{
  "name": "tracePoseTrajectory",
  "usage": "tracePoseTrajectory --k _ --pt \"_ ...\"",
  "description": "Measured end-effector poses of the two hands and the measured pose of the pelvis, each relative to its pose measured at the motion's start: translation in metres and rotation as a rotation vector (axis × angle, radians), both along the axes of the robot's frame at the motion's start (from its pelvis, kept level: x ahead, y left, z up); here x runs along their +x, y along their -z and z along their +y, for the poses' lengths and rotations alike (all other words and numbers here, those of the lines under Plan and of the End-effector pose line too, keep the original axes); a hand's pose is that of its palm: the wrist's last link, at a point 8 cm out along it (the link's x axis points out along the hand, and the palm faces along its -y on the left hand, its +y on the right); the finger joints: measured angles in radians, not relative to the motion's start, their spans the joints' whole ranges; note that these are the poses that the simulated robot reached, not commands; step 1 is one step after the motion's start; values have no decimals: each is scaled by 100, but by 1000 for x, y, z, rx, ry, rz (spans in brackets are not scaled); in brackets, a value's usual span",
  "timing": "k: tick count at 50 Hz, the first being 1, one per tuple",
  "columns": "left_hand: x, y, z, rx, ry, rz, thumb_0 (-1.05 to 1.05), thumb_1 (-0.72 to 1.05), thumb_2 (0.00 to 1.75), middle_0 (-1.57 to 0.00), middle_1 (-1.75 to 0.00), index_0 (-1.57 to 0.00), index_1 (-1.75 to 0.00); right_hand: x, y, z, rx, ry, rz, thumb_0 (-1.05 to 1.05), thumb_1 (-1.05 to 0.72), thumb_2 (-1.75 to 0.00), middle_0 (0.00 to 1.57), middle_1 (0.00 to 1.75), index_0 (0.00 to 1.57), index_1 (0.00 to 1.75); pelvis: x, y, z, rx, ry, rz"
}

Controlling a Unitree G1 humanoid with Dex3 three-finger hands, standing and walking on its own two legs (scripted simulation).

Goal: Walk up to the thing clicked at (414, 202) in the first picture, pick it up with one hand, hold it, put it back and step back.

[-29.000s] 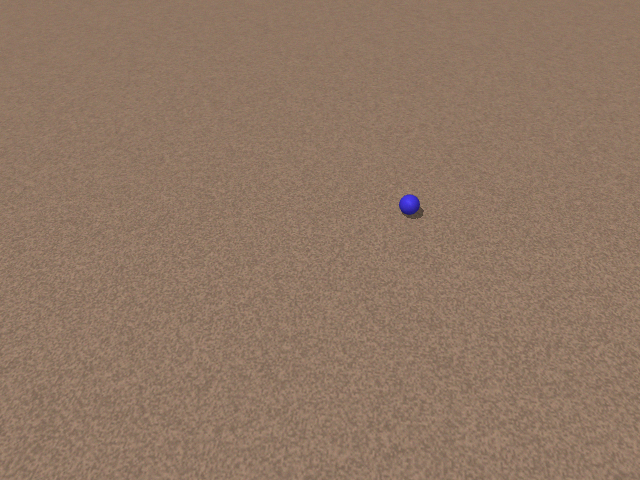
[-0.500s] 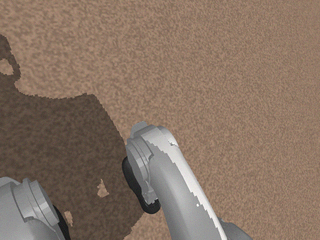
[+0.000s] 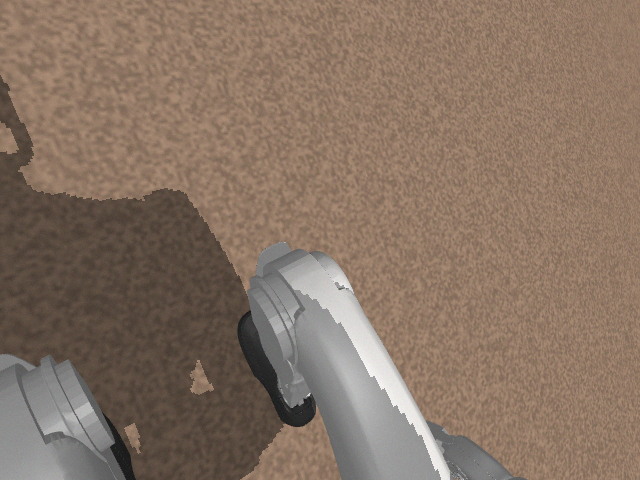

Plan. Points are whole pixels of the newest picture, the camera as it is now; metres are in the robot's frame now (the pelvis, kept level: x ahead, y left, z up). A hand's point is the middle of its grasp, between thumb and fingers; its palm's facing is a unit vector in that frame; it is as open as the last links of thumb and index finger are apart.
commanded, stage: close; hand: left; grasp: from above
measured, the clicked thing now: out of the picture +0.50 +0.29 -0.27
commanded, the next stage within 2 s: settle in 0.62 s
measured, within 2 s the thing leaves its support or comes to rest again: leaves its support in 1.00 s
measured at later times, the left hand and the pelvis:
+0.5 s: hand out of the picture +0.49 +0.28 -0.24, palm faces -0.43 -0.12 -0.89, open 11.1 cm; pelvis +0.00 +0.00 +0.00, yaw +0 degrees
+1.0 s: hand out of the picture +0.49 +0.29 -0.23, palm faces -0.41 -0.13 -0.90, open 10.9 cm; pelvis +0.00 +0.00 +0.01, yaw +0 degrees
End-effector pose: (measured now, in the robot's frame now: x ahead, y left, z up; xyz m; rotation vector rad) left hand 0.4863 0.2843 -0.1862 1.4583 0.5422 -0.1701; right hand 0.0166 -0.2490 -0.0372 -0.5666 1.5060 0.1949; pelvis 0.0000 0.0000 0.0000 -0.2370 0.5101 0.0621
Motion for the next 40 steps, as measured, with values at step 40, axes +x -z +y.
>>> tracePoseTrajectory --k 40 --pt "6 -4 2 5 -2 -6 0 -15 66 -50 -87 -54 -83 -4 -5 9 -7 1 0 0 -91 -90 20 30 20 30 -3 -4 2 -12 2 -3"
